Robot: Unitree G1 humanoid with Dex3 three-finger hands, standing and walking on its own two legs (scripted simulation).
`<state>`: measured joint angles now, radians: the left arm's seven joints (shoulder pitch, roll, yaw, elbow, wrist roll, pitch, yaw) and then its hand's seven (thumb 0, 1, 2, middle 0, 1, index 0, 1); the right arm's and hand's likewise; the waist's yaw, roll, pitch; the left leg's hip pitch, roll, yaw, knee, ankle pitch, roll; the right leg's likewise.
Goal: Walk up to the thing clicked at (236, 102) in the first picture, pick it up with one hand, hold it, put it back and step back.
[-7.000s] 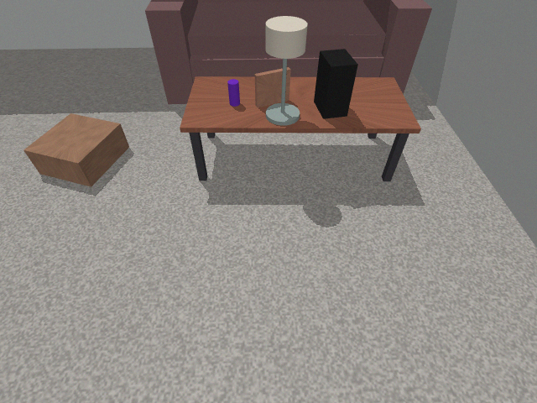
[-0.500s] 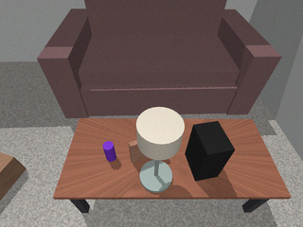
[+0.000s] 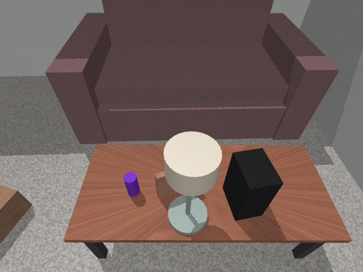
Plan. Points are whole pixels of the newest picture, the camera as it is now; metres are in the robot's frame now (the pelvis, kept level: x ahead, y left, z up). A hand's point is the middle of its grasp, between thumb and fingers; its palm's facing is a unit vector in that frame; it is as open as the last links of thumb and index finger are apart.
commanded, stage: stand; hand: left
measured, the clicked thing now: (132, 184) +0.55 +0.22 -0.36
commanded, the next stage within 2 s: go down in 0.50 s
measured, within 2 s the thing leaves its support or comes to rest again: neither
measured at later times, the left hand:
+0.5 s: hand out of the picture +0.06 +0.25 -0.16, palm faces -0.05 -0.94 -0.33, open 7.4 cm
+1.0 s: hand out of the picture +0.14 +0.26 -0.15, palm faces +0.03 -0.93 -0.36, open 14.4 cm
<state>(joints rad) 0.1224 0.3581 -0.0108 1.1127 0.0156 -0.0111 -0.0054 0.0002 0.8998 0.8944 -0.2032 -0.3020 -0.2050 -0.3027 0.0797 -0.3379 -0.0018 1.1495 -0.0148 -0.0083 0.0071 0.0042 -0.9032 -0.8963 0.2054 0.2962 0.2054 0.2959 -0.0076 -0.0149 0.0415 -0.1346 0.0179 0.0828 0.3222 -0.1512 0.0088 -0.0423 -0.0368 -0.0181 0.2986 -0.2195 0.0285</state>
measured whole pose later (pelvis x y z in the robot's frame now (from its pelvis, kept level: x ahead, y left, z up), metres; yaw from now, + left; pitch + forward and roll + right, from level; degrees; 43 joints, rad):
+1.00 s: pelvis -0.01 +0.00 -0.01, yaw +1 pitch +5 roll -1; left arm 0.04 0.36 0.15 0.86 0.07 0.17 -0.04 0.00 0.06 0.22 -0.05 -0.06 -0.05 -0.05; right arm 0.27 -0.24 0.00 0.74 0.04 -0.05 -0.04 0.01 -0.95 -0.91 0.21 0.30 0.21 0.30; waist -0.04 0.00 0.00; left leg -0.39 0.03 0.06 0.53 -0.22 0.01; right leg -0.29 -0.03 -0.04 0.51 -0.30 0.02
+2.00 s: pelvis +0.00 +0.00 -0.06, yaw +2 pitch +12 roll -3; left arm 0.34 0.40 0.21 0.23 0.02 0.46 -0.14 -0.01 -0.54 0.07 -0.08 -0.05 -0.06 -0.06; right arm 0.26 -0.24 0.01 0.58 0.02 -0.17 -0.16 0.01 -0.86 -0.88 0.21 0.30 0.21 0.30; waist -0.03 0.03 -0.14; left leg -0.73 0.05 0.00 0.96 -0.43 0.01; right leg -0.59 -0.02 -0.07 0.89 -0.51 0.02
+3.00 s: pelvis -0.02 +0.00 -0.07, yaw +0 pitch +16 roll -3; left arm -0.26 0.67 0.52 0.92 -0.06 0.00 -0.47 -0.01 -0.53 0.07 -0.06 -0.01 -0.04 -0.04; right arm 0.35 -0.29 0.02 0.70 -0.02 -0.24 -0.15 0.01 -0.89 -0.90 0.21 0.30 0.21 0.30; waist -0.07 0.00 -0.10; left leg -0.87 0.07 0.02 1.02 -0.43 0.01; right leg -0.75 -0.01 -0.05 0.97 -0.50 0.02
